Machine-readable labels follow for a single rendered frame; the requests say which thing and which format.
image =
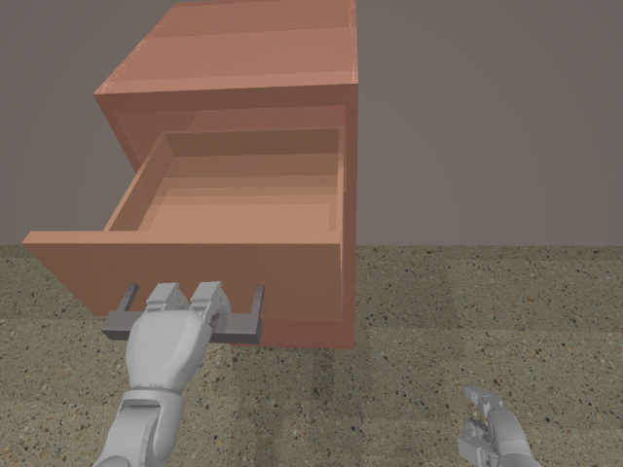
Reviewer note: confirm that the handle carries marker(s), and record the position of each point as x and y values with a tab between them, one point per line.
227	327

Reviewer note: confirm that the right robot hand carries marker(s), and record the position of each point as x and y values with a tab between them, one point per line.
482	444

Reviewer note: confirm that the cabinet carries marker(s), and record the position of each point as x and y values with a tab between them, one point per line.
232	64

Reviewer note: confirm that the robot left forearm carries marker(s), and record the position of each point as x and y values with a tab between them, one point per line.
145	429

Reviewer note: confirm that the drawer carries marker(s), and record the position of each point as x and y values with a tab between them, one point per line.
242	206

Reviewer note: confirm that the left robot hand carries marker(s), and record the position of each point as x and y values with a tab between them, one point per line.
167	343

